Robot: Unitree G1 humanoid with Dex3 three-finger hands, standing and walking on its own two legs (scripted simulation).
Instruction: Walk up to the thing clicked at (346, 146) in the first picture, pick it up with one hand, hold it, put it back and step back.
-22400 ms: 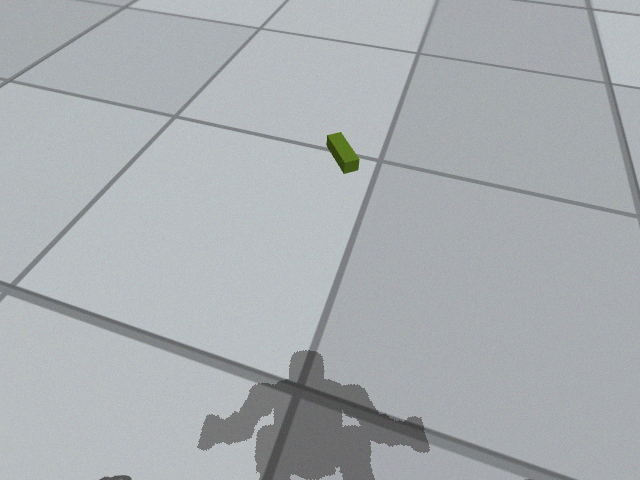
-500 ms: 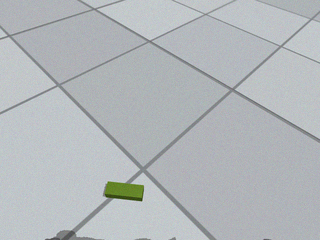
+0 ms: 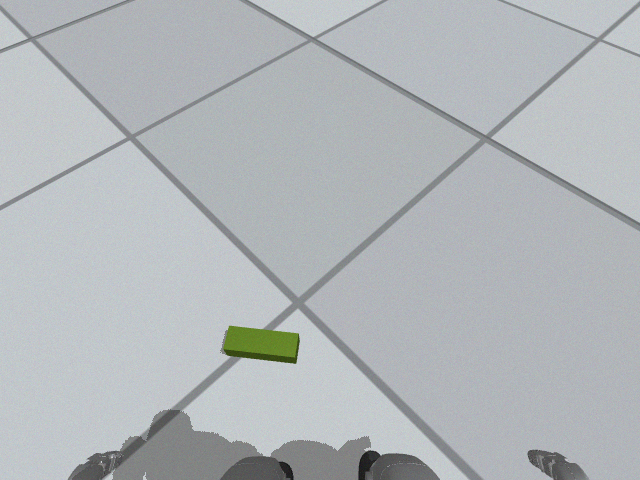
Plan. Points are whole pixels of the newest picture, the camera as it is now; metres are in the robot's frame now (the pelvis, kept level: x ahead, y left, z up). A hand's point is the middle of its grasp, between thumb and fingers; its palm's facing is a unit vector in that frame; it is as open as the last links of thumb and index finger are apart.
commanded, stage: walk up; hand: left
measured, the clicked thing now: (262, 344) +0.48 +0.20 -0.74
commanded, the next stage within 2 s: none
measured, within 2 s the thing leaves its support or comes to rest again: neither
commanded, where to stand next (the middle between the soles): +0.08 +0.00 m, yaw -4 degrees
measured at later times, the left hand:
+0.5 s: hand out of the picture +0.04 +0.29 -0.17, palm faces -0.11 -0.92 -0.38, open 7.4 cm
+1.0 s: hand out of the picture -0.13 +0.30 -0.17, palm faces -0.03 -0.93 -0.36, open 7.4 cm
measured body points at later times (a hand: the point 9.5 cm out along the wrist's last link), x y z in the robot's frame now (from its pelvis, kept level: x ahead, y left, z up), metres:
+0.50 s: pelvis -0.11 +0.03 -0.01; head -0.02 +0.04 +0.43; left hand +0.04 +0.33 -0.14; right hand -0.05 -0.29 -0.13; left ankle -0.08 +0.13 -0.74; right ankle -0.16 -0.10 -0.70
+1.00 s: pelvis -0.26 +0.03 -0.02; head -0.20 +0.06 +0.43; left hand -0.12 +0.34 -0.14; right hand -0.18 -0.28 -0.12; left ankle -0.25 +0.15 -0.74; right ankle -0.21 -0.10 -0.70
